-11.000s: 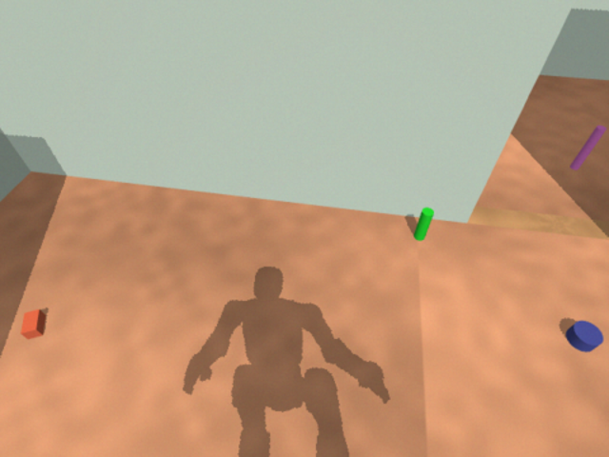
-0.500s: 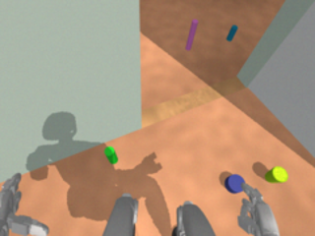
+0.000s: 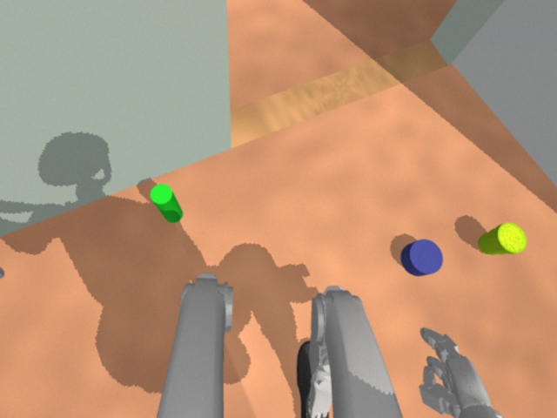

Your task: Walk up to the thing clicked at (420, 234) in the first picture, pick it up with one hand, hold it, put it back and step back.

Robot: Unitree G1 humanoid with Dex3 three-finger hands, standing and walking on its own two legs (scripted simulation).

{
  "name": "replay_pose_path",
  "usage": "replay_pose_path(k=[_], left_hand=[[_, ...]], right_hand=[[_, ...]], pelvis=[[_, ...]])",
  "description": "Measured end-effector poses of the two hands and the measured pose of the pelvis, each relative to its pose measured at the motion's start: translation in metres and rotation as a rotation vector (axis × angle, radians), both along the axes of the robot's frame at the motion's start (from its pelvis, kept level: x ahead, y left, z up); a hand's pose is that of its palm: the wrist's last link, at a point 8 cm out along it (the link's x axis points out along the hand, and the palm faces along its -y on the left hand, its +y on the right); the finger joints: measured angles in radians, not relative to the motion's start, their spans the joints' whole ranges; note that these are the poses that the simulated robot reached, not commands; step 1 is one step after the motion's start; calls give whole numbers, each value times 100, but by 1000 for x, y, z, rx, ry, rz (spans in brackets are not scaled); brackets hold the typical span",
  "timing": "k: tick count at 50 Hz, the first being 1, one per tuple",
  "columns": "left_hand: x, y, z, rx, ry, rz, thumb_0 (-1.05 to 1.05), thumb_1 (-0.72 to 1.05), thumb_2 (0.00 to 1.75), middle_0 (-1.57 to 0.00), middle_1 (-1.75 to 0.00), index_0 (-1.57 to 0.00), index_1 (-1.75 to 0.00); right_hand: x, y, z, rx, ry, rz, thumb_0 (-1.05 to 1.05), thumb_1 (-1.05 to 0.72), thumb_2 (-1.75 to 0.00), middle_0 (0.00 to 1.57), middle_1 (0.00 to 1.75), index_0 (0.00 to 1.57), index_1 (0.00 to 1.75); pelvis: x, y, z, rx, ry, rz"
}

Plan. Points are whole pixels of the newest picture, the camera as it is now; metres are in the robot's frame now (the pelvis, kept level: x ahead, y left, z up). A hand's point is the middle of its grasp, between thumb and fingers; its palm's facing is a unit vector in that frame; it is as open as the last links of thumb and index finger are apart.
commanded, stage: go down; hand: left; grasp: from the side
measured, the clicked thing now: (168, 205) +0.49 +0.27 -0.41
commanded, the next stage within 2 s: approach in 1.16 s
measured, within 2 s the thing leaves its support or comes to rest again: neither
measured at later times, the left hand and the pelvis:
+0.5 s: hand out of the picture +0.36 +0.44 -0.07, palm faces +0.35 -0.93 -0.11, open 17.3 cm; pelvis -0.02 +0.00 -0.08, yaw -2 degrees
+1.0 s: hand out of the picture +0.37 +0.46 -0.09, palm faces +0.35 -0.93 -0.09, open 17.2 cm; pelvis -0.03 +0.00 -0.12, yaw -4 degrees
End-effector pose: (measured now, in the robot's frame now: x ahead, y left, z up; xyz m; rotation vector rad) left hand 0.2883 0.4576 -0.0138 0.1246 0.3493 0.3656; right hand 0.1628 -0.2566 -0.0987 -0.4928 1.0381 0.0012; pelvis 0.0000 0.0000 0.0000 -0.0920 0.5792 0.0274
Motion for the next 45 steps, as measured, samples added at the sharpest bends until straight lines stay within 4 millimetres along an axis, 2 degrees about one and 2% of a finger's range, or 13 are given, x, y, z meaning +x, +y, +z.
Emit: replay_pose_path(k=[10, 25, 35, 45], left_hand=[[21, 14, -24, -12, -97, -13, -2, -46, 6, -5, -6, -4, -7], [32, 30, -45, -10, -191, -8, -2, -49, 7, -4, -8, -4, -8], [42, 38, -56, -5, -237, -6, -2, -50, 8, -5, -9, -4, -9], [47, 43, -64, -2, -265, -17, -2, -52, 9, -5, -10, -6, -11]], right_hand=[[-20, -8, -35, -38, 45, -1, 0, -90, -90, 20, 30, 20, 30], [-34, -14, -73, -70, 67, 29, 0, -91, -90, 20, 30, 20, 30], [-46, -14, -92, -81, 98, 44, 0, -90, -90, 20, 30, 20, 30], [-52, -14, -99, -99, 115, 46, 0, -91, -90, 20, 30, 20, 30]], pelvis=[[-9, 1, -39, -17, 4, -13], [-20, 1, -83, -27, -20, -24], [-24, 1, -105, -36, -35, -34], [-24, 4, -117, -50, -45, -39]])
